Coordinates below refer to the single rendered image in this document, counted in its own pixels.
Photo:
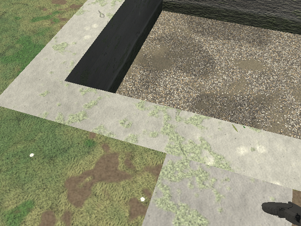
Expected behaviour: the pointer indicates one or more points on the right robot hand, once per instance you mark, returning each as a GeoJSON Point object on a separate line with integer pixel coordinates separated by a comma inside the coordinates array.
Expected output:
{"type": "Point", "coordinates": [290, 211]}

